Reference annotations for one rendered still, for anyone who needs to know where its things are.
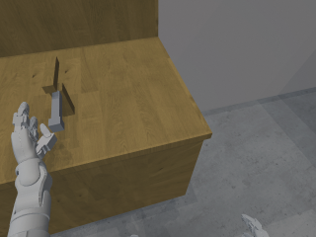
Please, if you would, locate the tap lever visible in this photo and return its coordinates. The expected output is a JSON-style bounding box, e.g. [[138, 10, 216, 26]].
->
[[48, 91, 65, 132]]

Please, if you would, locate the counter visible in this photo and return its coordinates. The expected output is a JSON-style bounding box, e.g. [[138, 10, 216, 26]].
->
[[0, 0, 212, 237]]

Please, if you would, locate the robot right hand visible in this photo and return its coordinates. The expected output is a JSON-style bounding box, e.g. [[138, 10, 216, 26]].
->
[[241, 214, 270, 237]]

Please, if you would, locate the robot left forearm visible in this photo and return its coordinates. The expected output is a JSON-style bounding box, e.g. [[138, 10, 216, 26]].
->
[[7, 158, 53, 237]]

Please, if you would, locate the robot left hand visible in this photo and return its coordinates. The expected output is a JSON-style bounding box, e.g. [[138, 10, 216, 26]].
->
[[11, 102, 57, 165]]

